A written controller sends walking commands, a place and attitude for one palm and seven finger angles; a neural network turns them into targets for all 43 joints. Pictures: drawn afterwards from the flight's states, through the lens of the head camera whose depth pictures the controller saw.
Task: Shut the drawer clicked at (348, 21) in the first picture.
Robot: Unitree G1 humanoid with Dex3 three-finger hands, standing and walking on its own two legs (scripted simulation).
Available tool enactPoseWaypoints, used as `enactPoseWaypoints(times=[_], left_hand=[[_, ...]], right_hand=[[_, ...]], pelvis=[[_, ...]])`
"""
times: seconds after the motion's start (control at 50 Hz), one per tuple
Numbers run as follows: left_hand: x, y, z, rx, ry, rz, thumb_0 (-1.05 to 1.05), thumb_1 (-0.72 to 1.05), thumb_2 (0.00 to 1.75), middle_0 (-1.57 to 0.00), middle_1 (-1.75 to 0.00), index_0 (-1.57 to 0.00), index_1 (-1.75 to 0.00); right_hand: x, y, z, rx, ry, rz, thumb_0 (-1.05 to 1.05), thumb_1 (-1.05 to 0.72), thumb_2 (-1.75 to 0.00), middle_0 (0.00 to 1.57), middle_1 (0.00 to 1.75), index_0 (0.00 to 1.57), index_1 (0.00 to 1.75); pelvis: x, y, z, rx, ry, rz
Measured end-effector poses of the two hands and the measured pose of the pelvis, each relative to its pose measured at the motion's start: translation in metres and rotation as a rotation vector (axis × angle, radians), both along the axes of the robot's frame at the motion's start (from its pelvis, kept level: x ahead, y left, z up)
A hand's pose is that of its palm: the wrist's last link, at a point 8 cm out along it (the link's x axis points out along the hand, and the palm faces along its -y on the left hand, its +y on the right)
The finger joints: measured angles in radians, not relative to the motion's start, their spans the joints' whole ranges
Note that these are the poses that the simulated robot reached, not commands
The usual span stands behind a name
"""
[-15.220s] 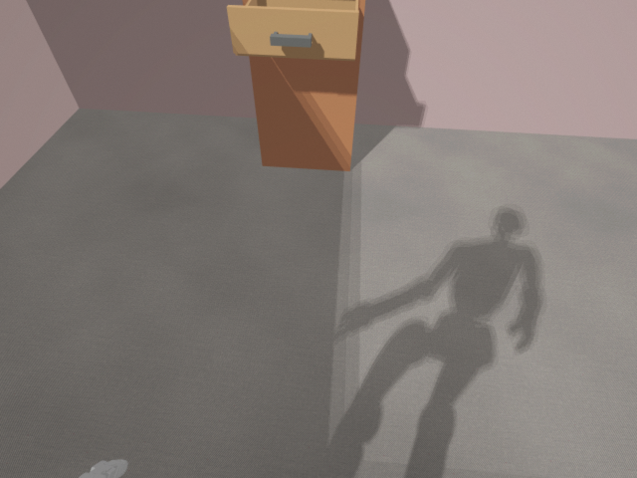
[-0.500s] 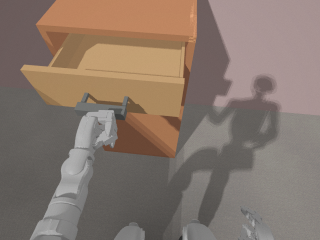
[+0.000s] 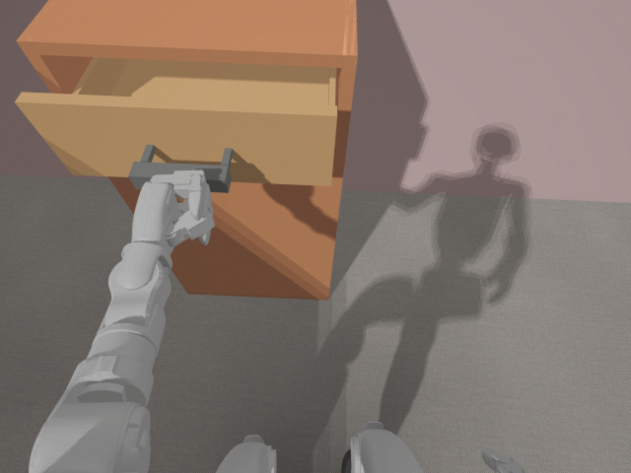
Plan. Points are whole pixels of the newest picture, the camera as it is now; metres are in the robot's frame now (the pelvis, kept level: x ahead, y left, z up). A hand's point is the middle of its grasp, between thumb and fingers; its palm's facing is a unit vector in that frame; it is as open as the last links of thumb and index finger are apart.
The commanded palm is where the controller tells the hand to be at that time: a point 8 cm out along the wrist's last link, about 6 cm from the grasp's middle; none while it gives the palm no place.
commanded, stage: push the drawer shut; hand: left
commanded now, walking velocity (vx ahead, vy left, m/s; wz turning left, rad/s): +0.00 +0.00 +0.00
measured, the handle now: (185, 165) +0.51 +0.17 +0.06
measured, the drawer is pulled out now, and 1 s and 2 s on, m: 0.09 0.00 0.00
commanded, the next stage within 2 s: pull the fist back off the drawer in 1.02 s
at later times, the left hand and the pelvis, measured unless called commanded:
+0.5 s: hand (217, 176) +0.49 +0.13 +0.05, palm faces -0.08 -0.99 -0.05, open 2.9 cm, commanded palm +0.49 +0.18 +0.06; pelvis -0.01 +0.01 -0.02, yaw -1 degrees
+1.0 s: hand (214, 159) +0.53 +0.13 +0.05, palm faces -0.07 -1.00 -0.06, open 2.7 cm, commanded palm +0.55 +0.17 +0.06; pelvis -0.01 +0.01 -0.02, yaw +0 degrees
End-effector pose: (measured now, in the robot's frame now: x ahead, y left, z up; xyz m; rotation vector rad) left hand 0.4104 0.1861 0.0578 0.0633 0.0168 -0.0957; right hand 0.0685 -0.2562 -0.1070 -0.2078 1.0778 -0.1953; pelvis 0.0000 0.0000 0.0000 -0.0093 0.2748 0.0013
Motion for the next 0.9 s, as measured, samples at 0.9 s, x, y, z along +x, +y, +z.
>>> enactPoseWaypoints(times=[0.9], left_hand=[[0.097,0.0,-0.003,-0.005,0.01,0.021,-0.08,0.65,0.94,-1.4,-1.6,-1.4,-1.6]], right_hand=[[-0.095,0.011,-0.012,-0.032,0.296,-0.065,0.0,-0.91,-0.9,0.21,0.3,0.2,0.3]], pelvis=[[-0.01,0.012,-0.021,-0.032,0.133,0.002]])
